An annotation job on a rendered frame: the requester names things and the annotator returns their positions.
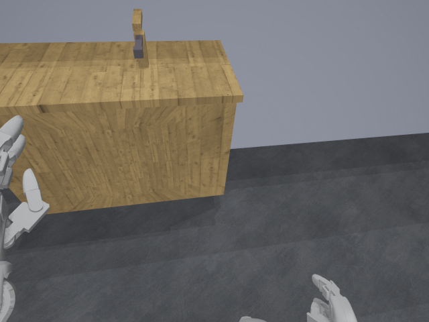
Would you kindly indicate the tap lever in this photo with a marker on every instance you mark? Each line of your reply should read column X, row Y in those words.
column 138, row 48

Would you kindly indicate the counter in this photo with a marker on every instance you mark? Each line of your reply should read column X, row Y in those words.
column 104, row 129

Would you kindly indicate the robot left forearm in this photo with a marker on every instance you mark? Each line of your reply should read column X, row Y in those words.
column 8, row 292

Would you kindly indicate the robot left hand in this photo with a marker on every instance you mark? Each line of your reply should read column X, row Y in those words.
column 27, row 215

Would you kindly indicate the robot right hand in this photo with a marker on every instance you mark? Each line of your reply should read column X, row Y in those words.
column 339, row 308

